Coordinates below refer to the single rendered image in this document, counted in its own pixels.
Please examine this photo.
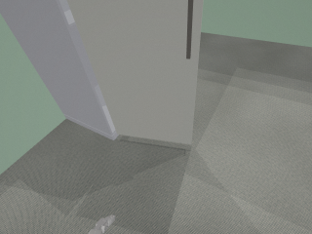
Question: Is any left robot hand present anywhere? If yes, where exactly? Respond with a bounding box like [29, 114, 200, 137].
[88, 214, 116, 234]

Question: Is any fridge door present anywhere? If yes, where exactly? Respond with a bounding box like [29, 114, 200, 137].
[67, 0, 204, 144]

